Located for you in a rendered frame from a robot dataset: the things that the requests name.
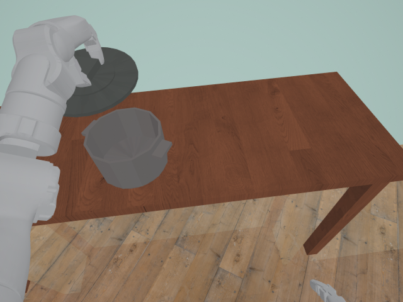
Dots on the left robot upper arm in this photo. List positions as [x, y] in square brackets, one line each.
[28, 193]

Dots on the lid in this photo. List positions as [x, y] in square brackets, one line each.
[113, 82]

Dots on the left robot hand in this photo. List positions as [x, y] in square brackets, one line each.
[81, 32]

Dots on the knob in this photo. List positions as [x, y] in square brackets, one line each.
[89, 66]

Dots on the left robot forearm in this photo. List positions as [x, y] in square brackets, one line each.
[41, 84]

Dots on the table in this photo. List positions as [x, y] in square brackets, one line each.
[237, 141]

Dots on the right robot hand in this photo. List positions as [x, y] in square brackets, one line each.
[326, 292]

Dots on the pot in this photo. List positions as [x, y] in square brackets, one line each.
[127, 146]

